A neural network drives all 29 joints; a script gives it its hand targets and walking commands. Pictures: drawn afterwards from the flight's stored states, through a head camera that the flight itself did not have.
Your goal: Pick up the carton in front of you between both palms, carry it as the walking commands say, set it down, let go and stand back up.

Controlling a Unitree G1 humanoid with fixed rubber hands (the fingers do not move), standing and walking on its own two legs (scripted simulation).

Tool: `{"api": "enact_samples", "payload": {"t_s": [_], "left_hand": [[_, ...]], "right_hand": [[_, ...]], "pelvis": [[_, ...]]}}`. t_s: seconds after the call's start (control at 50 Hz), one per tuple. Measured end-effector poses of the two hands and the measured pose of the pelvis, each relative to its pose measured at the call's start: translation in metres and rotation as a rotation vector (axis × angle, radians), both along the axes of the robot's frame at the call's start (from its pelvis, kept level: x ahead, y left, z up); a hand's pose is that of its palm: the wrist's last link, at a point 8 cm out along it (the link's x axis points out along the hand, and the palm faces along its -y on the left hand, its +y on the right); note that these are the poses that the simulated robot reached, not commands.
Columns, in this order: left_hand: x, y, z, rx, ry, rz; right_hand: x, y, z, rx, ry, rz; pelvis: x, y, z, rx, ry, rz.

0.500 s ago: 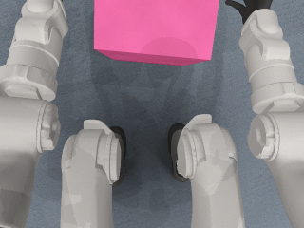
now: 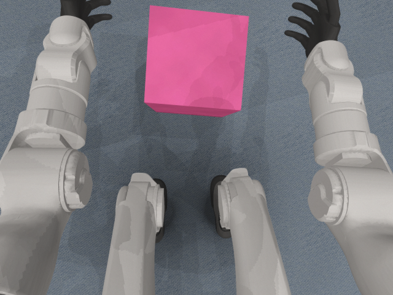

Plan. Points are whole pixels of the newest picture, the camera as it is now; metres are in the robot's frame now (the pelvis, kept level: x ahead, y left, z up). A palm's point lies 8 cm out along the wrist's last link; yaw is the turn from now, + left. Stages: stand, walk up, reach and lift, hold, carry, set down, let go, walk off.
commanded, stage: set down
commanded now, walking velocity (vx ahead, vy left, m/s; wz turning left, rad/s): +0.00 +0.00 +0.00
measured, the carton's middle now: (193, 73) +0.54 -0.02 -0.36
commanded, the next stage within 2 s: let go in 0.44 s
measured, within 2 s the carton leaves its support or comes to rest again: neither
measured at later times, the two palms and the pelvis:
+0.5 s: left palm out of the picture +0.56 +0.18 +0.04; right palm out of the picture +0.53 -0.22 +0.05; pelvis +0.03 +0.00 +0.14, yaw +0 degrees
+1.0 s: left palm out of the picture +0.41 +0.21 +0.15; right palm out of the picture +0.39 -0.24 +0.15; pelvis +0.09 -0.01 +0.25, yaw +1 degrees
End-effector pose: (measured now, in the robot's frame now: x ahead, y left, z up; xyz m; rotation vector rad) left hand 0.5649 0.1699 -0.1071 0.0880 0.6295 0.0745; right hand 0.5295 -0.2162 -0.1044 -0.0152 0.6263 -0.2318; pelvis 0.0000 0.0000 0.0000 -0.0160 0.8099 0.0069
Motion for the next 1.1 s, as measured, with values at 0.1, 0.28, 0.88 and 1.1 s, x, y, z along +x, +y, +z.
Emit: {"api": "enact_samples", "payload": {"t_s": [0.1,0.28,0.88,1.1], "left_hand": [[-0.001,0.002,0.029,0.000,0.001,-0.005],[0.000,0.006,0.092,-0.006,0.004,-0.012],[-0.119,0.032,0.227,0.086,0.112,-0.010],[-0.191,0.044,0.276,0.076,0.130,-0.017]], "right_hand": [[-0.001,-0.004,0.030,0.001,0.000,0.003],[-0.001,-0.005,0.091,0.011,-0.002,0.013],[-0.101,-0.022,0.230,-0.089,0.147,0.185],[-0.174,-0.020,0.281,-0.075,0.161,0.178]], "pelvis": [[0.004,0.001,0.028,0.000,0.013,-0.001],[0.014,0.001,0.083,0.003,0.023,-0.003],[0.076,-0.007,0.232,0.018,-0.202,0.003],[0.100,-0.006,0.265,0.018,-0.401,0.001]]}}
